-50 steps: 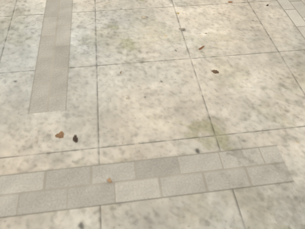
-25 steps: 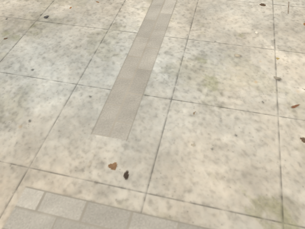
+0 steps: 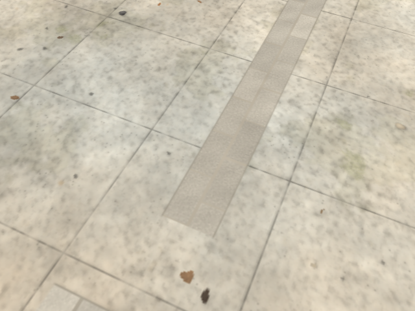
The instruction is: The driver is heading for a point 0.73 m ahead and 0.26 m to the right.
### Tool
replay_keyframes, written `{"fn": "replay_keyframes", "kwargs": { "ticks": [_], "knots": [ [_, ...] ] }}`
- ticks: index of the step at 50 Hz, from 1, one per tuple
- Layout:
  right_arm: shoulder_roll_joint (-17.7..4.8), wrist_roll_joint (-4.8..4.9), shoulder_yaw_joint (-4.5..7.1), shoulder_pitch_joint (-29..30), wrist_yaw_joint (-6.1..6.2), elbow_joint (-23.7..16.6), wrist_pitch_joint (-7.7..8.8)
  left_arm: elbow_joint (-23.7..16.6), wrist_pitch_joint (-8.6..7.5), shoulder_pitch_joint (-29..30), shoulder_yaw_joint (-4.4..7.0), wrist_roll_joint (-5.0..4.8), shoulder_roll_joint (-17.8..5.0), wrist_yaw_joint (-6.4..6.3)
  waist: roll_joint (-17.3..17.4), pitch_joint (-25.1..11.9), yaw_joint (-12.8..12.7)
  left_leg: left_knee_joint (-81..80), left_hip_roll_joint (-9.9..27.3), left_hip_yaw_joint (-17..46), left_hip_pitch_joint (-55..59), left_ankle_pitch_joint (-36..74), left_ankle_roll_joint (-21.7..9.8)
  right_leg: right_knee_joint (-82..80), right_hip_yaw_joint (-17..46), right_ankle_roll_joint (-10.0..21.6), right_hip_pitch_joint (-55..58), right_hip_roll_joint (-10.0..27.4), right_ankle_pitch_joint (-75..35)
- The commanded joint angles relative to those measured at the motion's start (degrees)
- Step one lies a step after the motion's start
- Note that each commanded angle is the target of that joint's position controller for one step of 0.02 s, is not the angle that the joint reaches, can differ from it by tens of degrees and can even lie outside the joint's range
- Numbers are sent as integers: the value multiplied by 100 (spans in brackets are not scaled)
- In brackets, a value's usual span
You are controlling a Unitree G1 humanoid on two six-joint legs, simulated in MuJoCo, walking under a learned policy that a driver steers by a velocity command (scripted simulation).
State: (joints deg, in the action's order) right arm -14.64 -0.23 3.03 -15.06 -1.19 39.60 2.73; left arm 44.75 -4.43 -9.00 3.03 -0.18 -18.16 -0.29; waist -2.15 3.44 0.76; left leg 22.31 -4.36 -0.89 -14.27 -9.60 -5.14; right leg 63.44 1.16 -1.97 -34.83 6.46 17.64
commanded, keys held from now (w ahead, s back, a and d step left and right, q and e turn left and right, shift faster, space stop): no key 0.02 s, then e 0.98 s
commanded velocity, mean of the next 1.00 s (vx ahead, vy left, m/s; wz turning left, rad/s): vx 0.06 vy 0.00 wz -0.40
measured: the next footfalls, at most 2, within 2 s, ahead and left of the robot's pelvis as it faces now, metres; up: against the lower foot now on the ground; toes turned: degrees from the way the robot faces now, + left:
right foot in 0.28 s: +0.25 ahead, -0.13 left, +0.00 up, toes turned -5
left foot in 0.68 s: +0.26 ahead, +0.10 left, +0.00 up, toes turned -23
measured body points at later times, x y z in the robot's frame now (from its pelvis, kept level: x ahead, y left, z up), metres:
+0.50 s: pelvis +0.14 -0.03 -0.01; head +0.19 -0.05 +0.44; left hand +0.33 +0.23 -0.10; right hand +0.27 -0.32 -0.12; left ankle +0.17 +0.13 -0.69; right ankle +0.21 -0.13 -0.74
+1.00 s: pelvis +0.17 +0.01 +0.00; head +0.21 +0.01 +0.45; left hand +0.45 +0.17 -0.10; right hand +0.15 -0.30 -0.10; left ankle +0.23 +0.12 -0.74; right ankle +0.10 -0.11 -0.69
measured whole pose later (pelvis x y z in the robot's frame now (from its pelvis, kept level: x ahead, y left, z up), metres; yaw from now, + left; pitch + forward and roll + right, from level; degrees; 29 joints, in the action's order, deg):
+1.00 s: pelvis +0.17 +0.01 +0.00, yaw -30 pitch +2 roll -1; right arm -14.6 -0.6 3.6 -10.0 2.7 40.2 -1.0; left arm 35.4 4.0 -10.0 4.8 -1.2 -17.4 -0.2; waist -1.2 2.0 1.3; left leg 26.3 3.9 -5.0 -14.4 -13.7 0.1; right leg 51.2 0.9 -5.2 -26.6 1.3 23.1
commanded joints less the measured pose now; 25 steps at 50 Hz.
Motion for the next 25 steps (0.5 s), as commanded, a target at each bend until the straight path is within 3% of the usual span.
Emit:
{"fn": "replay_keyframes", "kwargs": {
  "ticks": [1, 4, 6, 8, 11, 13, 14, 15, 16, 17, 18, 19, 20, 21, 23, 25],
  "knots": [
    [-813, -22, 201, 344, 112, -297, 136, -146, 72, -458, 71, 74, -258, -50, 526, -747, -322, -686, 1404, 649, 307, 4307, -864, -676, 14, -137, 241, 3, -751],
    [-770, -50, 167, 333, 194, -140, 71, -169, 56, -60, -14, 11, -87, 38, 654, -733, -112, -714, 1207, 132, 406, 3870, -596, -1967, -68, -73, 560, -111, -1863],
    [-803, -93, 166, 179, 214, 24, 50, -225, 49, 149, -12, -27, -118, 103, 636, -731, 28, -710, 1337, 105, 609, 3624, -561, -2410, -36, -10, 723, -202, -2245],
    [-858, -99, 186, 199, 220, 140, 15, -315, 61, 273, 33, -33, -251, 157, 660, -627, 74, -550, 1523, 137, 909, 3528, -581, -2603, 19, 88, 600, -273, -1925],
    [-960, 20, 248, 302, 302, 208, -133, -518, 80, 355, 118, 25, -422, 257, 689, -512, 47, 109, 1749, 252, 1334, 3668, -541, -2811, -116, 295, 314, -392, -975],
    [-956, 105, 261, 402, 396, 164, -237, -445, 72, -208, 212, 46, -533, 291, 545, -742, -243, 1127, 1481, 64, 1242, 3949, -237, -3544, -280, 547, 1120, -637, -1566],
    [-925, 5, 253, 275, 435, 70, -217, -426, 69, -645, 346, 70, -950, 237, -29, -1181, -339, 2270, 989, -231, 667, 3094, 151, -3585, 495, 885, 2168, -213, -3922],
    [-689, -171, 168, 34, 402, -128, -158, -512, 94, -876, 432, 147, -1404, 166, -1107, -1595, -204, 4241, -50, -404, -1139, -452, 660, -3578, 2361, 1987, 3629, 1060, -6217],
    [-600, -157, 103, 38, 309, -114, -127, -520, 128, -1049, 325, 172, -1036, 129, -1273, -2412, -342, 5214, -334, 540, -1891, -2862, 761, -3922, 3392, 2611, 4296, 1503, -5941],
    [-786, 15, 147, 120, 251, -90, -160, -668, 163, -681, 294, 91, -853, 109, -700, -2183, -306, 5564, 32, 879, -2110, -2679, 737, -3980, 2953, 2376, 3989, 1297, -4666],
    [-786, 52, 157, 371, 263, -100, -221, -770, 222, -344, 270, 4, -690, 71, -223, -1691, -244, 5410, 218, 798, -2281, -2317, 739, -4089, 2485, 2049, 3454, 987, -3598],
    [-781, 10, 179, 548, 311, -111, -290, -831, 298, -122, 230, -64, -582, 35, 102, -1237, -171, 4957, 370, 721, -2282, -2062, 768, -4278, 2196, 1807, 2800, 783, -2839],
    [-797, -23, 204, 630, 357, -160, -349, -884, 357, 26, 220, -66, -562, -1, 31, -1025, -58, 4423, 448, 667, -1993, -1821, 790, -4420, 2003, 1628, 2266, 539, -2257],
    [-667, -19, 178, 594, 365, -178, -381, -927, 421, 101, 248, -21, -626, -24, -209, -932, 27, 3956, 356, 528, -1705, -1644, 835, -4509, 1859, 1516, 1920, 297, -1964],
    [-521, 6, 141, 490, 385, -137, -367, -977, 488, 11, 314, 38, -731, -87, -536, -1040, -1, 3299, 236, 457, -1414, -1502, 935, -4529, 1803, 1507, 1844, 169, -1897],
    [-502, 11, 125, 507, 394, -112, -339, -1019, 512, -20, 364, 5, -811, -148, -570, -1197, -50, 2769, 223, 518, -1175, -1256, 974, -4489, 1869, 1462, 1830, 136, -1549]
  ]
}}
Velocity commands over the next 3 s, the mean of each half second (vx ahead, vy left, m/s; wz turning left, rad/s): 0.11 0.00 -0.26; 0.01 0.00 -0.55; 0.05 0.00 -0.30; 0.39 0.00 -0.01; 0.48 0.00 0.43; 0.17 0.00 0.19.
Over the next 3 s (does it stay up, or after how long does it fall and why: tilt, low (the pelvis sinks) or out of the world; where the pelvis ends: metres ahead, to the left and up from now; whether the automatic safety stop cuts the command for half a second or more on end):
stays up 0.68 -0.37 -0.01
